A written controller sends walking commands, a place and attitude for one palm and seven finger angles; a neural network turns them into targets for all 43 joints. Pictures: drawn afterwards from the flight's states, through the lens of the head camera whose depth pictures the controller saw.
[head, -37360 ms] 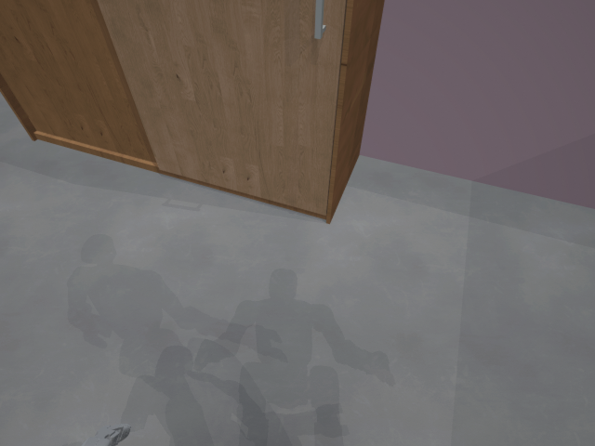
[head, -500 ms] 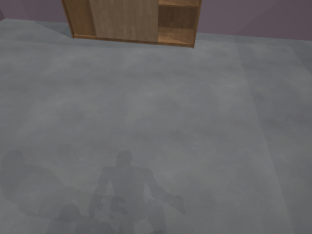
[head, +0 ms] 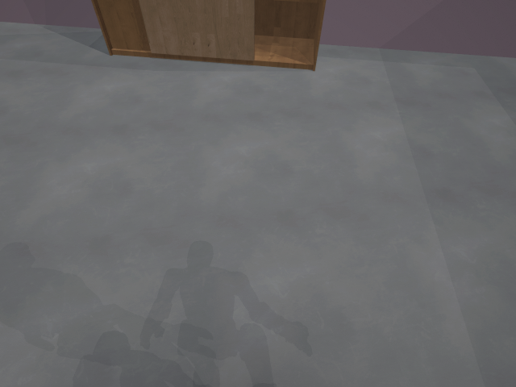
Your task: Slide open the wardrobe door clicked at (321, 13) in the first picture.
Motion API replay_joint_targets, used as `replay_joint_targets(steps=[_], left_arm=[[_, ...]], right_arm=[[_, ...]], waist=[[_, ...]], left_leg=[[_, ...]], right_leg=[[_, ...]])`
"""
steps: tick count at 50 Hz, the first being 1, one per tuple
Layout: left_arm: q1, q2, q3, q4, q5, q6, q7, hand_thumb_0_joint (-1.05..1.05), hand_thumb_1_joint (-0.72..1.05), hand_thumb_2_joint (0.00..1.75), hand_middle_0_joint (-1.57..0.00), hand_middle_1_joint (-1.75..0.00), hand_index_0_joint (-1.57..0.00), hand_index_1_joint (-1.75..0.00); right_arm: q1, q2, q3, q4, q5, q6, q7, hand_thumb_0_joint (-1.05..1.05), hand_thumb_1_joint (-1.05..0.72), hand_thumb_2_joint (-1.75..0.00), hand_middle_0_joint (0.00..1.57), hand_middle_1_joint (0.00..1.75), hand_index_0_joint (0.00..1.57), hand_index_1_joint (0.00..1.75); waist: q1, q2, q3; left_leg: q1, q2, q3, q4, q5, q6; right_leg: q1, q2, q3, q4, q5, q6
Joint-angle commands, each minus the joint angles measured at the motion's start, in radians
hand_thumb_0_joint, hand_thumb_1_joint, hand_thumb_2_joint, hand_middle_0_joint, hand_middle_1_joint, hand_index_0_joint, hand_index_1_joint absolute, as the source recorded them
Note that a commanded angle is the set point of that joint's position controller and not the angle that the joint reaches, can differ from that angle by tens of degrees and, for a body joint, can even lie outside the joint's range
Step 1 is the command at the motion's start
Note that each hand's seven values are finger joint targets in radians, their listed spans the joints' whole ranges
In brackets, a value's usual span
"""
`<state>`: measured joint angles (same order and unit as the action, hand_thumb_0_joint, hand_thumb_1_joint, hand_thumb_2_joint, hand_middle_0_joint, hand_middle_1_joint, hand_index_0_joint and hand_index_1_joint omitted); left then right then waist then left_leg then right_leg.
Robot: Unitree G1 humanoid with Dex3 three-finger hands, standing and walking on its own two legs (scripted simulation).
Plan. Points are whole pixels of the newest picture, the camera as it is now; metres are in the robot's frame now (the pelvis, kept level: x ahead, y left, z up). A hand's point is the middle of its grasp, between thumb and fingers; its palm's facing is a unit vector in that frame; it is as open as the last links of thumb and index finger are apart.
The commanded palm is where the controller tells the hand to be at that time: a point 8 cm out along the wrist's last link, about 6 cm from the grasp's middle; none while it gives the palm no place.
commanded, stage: look to check the result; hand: right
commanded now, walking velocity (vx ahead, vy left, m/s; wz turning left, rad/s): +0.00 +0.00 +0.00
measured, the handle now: out of the picture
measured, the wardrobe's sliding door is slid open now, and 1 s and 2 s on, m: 0.50 0.50 0.50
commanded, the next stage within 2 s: none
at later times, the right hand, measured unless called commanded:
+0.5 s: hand out of the picture +0.08 -0.23 -0.16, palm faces +0.00 +0.95 -0.30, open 7.4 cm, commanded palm none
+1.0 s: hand out of the picture +0.08 -0.24 -0.16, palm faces +0.00 +0.95 -0.31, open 7.4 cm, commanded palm none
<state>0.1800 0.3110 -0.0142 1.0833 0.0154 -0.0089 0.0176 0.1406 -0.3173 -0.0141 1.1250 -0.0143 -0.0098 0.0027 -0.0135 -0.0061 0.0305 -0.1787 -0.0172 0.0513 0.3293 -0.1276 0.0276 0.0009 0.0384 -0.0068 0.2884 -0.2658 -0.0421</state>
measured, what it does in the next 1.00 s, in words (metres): stands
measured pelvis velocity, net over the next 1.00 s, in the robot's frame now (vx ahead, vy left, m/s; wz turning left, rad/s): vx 0.01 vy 0.00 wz -0.01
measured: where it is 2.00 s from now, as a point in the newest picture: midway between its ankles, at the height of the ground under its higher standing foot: outside the picture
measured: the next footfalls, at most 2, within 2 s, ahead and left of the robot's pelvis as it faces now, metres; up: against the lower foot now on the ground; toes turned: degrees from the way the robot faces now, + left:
none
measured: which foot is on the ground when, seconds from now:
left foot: down 0.00-1.00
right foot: down 0.00-1.00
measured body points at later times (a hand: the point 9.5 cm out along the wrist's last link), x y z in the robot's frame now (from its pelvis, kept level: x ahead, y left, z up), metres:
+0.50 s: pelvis +0.00 +0.00 +0.00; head +0.01 +0.00 +0.45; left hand +0.06 +0.30 -0.13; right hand +0.08 -0.28 -0.14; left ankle +0.03 +0.10 -0.75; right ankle -0.07 -0.09 -0.75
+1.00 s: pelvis +0.01 +0.00 +0.00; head +0.01 +0.00 +0.45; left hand +0.07 +0.30 -0.13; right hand +0.08 -0.29 -0.14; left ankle +0.03 +0.10 -0.75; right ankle -0.07 -0.09 -0.75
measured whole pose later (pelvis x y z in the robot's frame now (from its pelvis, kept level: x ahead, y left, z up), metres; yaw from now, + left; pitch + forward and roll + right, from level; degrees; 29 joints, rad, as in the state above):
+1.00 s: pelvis +0.01 +0.00 +0.00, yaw +0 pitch -1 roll +1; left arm 0.17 0.32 -0.01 1.09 0.02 -0.01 0.01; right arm 0.11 -0.32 -0.01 1.12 -0.01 -0.02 0.01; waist -0.01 0.00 0.03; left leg -0.16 -0.03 0.06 0.30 -0.12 0.03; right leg 0.02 0.03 0.00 0.26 -0.26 -0.03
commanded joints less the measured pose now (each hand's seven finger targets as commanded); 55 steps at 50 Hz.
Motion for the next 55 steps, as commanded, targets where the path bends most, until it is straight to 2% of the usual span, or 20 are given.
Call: replay_joint_targets(steps=[1, 12, 16, 19, 26, 27, 29, 30, 33, 37, 51, 52, 55], left_arm=[[-0.016, 0.206, 0.045, -0.054, 0.004, -0.019, 0.014, 0.00, 0.90, 0.90, -0.20, -0.30, -0.20, -0.30], [-0.027, 0.210, 0.046, -0.056, 0.004, -0.020, 0.012, 0.00, 0.90, 0.90, -0.20, -0.30, -0.20, -0.30], [-0.025, 0.211, 0.045, -0.052, 0.005, -0.020, 0.011, 0.00, 0.90, 0.90, -0.20, -0.30, -0.20, -0.30], [-0.022, 0.211, 0.046, -0.053, 0.005, -0.020, 0.010, 0.00, 0.90, 0.90, -0.20, -0.30, -0.20, -0.30], [-0.023, 0.216, 0.047, -0.050, 0.005, -0.020, 0.009, 0.00, 0.90, 0.90, -0.20, -0.30, -0.20, -0.30], [-0.021, 0.216, 0.046, -0.052, 0.004, -0.019, 0.009, 0.00, 0.90, 0.90, -0.20, -0.30, -0.20, -0.30], [-0.019, 0.217, 0.047, -0.050, 0.005, -0.020, 0.009, 0.00, 0.90, 0.90, -0.20, -0.30, -0.20, -0.30], [-0.019, 0.215, 0.047, -0.049, 0.004, -0.019, 0.009, 0.00, 0.90, 0.90, -0.20, -0.30, -0.20, -0.30], [-0.014, 0.217, 0.047, -0.047, 0.004, -0.019, 0.009, 0.00, 0.90, 0.90, -0.20, -0.30, -0.20, -0.30], [-0.020, 0.220, 0.047, -0.048, 0.003, -0.021, 0.011, 0.00, 0.90, 0.90, -0.20, -0.30, -0.20, -0.30], [-0.027, 0.222, 0.048, -0.048, 0.004, -0.020, 0.010, 0.00, 0.90, 0.90, -0.20, -0.30, -0.20, -0.30], [-0.028, 0.222, 0.047, -0.049, 0.003, -0.020, 0.010, 0.00, 0.90, 0.90, -0.20, -0.30, -0.20, -0.30], [-0.028, 0.224, 0.048, -0.050, 0.005, -0.021, 0.011, 0.00, 0.90, 0.90, -0.20, -0.30, -0.20, -0.30]], right_arm=[[-0.050, -0.177, -0.029, -0.066, 0.004, -0.026, -0.012, 0.00, -0.90, -0.90, 0.20, 0.30, 0.20, 0.30], [-0.060, -0.186, -0.031, -0.074, 0.003, -0.029, -0.013, 0.00, -0.90, -0.90, 0.20, 0.30, 0.20, 0.30], [-0.067, -0.188, -0.032, -0.077, 0.003, -0.026, -0.011, 0.00, -0.90, -0.90, 0.20, 0.30, 0.20, 0.30], [-0.070, -0.188, -0.033, -0.077, 0.003, -0.028, -0.011, 0.00, -0.90, -0.90, 0.20, 0.30, 0.20, 0.30], [-0.067, -0.192, -0.033, -0.076, 0.003, -0.029, -0.010, 0.00, -0.90, -0.90, 0.20, 0.30, 0.20, 0.30], [-0.068, -0.195, -0.034, -0.077, 0.003, -0.030, -0.010, 0.00, -0.90, -0.90, 0.20, 0.30, 0.20, 0.30], [-0.067, -0.193, -0.033, -0.075, 0.004, -0.029, -0.010, 0.00, -0.90, -0.90, 0.20, 0.30, 0.20, 0.30], [-0.070, -0.194, -0.033, -0.075, 0.004, -0.029, -0.010, 0.00, -0.90, -0.90, 0.20, 0.30, 0.20, 0.30], [-0.068, -0.195, -0.034, -0.073, 0.003, -0.029, -0.010, 0.00, -0.90, -0.90, 0.20, 0.30, 0.20, 0.30], [-0.064, -0.196, -0.033, -0.070, 0.004, -0.031, -0.011, 0.00, -0.90, -0.90, 0.20, 0.30, 0.20, 0.30], [-0.069, -0.198, -0.033, -0.073, 0.004, -0.030, -0.011, 0.00, -0.90, -0.90, 0.20, 0.30, 0.20, 0.30], [-0.068, -0.199, -0.035, -0.074, 0.003, -0.030, -0.011, 0.00, -0.90, -0.90, 0.20, 0.30, 0.20, 0.30], [-0.069, -0.197, -0.033, -0.073, 0.004, -0.031, -0.011, 0.00, -0.90, -0.90, 0.20, 0.30, 0.20, 0.30]], waist=[[0.009, 0.007, -0.052], [0.008, 0.003, -0.064], [0.006, -0.013, -0.042], [0.007, 0.005, -0.048], [0.007, -0.007, -0.052], [0.009, 0.008, -0.056], [0.008, -0.008, -0.052], [0.010, 0.008, -0.044], [0.010, 0.005, -0.053], [0.009, -0.001, -0.070], [0.008, 0.001, -0.047], [0.009, 0.012, -0.057], [0.009, -0.007, -0.066]], left_leg=[[0.124, 0.158, -0.153, -0.013, 0.220, 0.028], [0.137, 0.160, -0.149, -0.015, 0.245, 0.029], [0.136, 0.159, -0.157, -0.029, 0.186, 0.028], [0.139, 0.161, -0.160, -0.030, 0.191, 0.028], [0.142, 0.164, -0.168, -0.040, 0.187, 0.030], [0.143, 0.162, -0.169, -0.039, 0.194, 0.030], [0.140, 0.165, -0.170, -0.042, 0.184, 0.030], [0.140, 0.162, -0.169, -0.042, 0.182, 0.029], [0.144, 0.163, -0.170, -0.045, 0.174, 0.029], [0.151, 0.163, -0.160, -0.031, 0.241, 0.031], [0.148, 0.164, -0.160, -0.039, 0.208, 0.028], [0.149, 0.162, -0.159, -0.037, 0.221, 0.028], [0.158, 0.167, -0.156, -0.033, 0.244, 0.031]], right_leg=[[-0.105, -0.172, 0.114, -0.063, 0.227, 0.008], [-0.095, -0.174, 0.113, -0.064, 0.258, 0.013], [-0.113, -0.171, 0.115, -0.078, 0.207, 0.011], [-0.110, -0.172, 0.118, -0.076, 0.207, 0.010], [-0.105, -0.171, 0.115, -0.073, 0.197, 0.009], [-0.102, -0.171, 0.115, -0.067, 0.199, 0.008], [-0.104, -0.171, 0.114, -0.073, 0.189, 0.008], [-0.108, -0.172, 0.116, -0.074, 0.188, 0.008], [-0.105, -0.173, 0.113, -0.073, 0.182, 0.008], [-0.088, -0.175, 0.113, -0.066, 0.242, 0.012], [-0.099, -0.175, 0.117, -0.078, 0.220, 0.013], [-0.092, -0.175, 0.116, -0.072, 0.232, 0.013], [-0.087, -0.178, 0.117, -0.074, 0.255, 0.016]])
